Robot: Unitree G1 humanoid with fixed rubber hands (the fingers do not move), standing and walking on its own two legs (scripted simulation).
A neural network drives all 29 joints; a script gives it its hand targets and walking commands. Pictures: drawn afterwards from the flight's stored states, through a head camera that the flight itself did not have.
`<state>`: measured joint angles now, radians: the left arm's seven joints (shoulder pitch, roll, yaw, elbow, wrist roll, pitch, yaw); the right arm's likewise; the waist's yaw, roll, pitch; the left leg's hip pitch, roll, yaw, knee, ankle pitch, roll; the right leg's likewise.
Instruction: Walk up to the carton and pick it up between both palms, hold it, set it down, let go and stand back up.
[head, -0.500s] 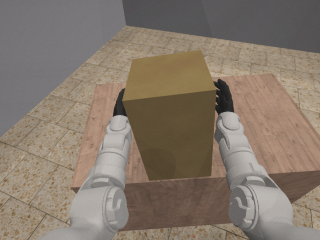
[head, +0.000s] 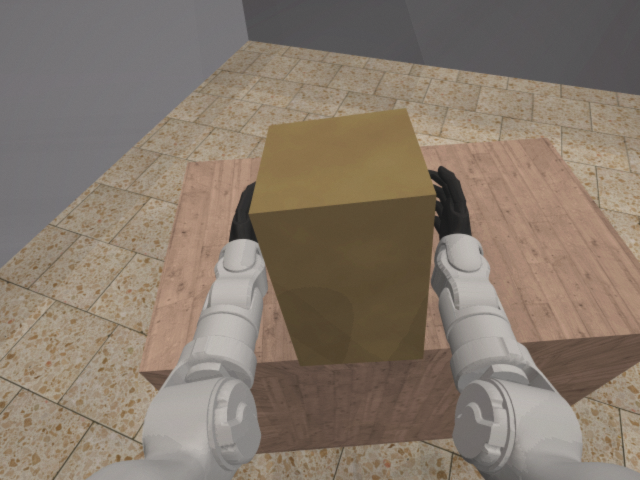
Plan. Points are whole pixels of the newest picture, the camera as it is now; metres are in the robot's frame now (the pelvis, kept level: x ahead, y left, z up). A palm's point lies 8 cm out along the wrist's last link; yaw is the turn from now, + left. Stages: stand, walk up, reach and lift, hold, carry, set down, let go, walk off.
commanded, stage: set down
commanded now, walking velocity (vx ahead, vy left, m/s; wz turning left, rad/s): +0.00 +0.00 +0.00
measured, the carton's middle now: (349, 246) +0.40 -0.04 +0.06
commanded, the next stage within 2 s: none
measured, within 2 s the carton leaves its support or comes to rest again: rests again in 1.72 s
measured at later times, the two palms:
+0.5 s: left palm (251, 249) +0.40 +0.09 +0.06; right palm (453, 242) +0.38 -0.18 +0.07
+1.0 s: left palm (257, 252) +0.40 +0.08 +0.06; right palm (459, 253) +0.37 -0.18 +0.06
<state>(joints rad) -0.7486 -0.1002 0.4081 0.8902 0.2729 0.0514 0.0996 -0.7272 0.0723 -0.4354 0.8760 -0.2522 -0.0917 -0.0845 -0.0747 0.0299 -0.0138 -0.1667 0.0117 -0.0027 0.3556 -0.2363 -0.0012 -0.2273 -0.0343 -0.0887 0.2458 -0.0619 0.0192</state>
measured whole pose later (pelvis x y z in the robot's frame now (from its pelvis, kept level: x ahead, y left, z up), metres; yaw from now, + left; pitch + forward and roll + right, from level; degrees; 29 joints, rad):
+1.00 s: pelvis -0.01 -0.01 +0.00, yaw -1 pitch +4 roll +0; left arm -0.74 -0.15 0.51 0.90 0.38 -0.14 0.04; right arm -0.67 0.12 -0.54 0.85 -0.39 -0.27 -0.06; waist -0.05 0.02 0.04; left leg -0.19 0.02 0.02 0.33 -0.21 0.00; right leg -0.27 -0.03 -0.06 0.24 -0.04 0.01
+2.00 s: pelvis -0.01 +0.00 -0.02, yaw -2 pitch +18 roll -2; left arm -0.85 0.16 0.10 1.35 -0.11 -0.37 0.09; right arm -0.83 -0.15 -0.01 1.29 0.19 -0.37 -0.12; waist 0.00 0.06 -0.16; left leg -0.61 0.05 0.01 0.63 -0.33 -0.02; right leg -0.66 0.00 -0.07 0.47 -0.12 0.00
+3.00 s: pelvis -0.02 -0.04 +0.00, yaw -1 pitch +3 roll -1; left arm -0.91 0.39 0.10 0.75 -0.21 0.46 -0.01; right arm -0.89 -0.27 0.01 0.74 0.40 0.36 -0.22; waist -0.04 0.01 -0.04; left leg -0.22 0.06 0.00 0.40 -0.23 -0.05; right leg -0.30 0.01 -0.09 0.31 -0.07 -0.03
